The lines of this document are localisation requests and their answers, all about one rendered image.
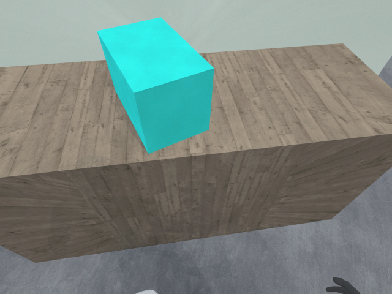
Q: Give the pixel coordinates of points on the robot right hand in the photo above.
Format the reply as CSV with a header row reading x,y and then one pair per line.
x,y
346,287

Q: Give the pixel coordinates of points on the carton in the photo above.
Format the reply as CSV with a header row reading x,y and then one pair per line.
x,y
164,85

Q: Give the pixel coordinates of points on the pedestal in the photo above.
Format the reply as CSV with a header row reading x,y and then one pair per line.
x,y
295,135

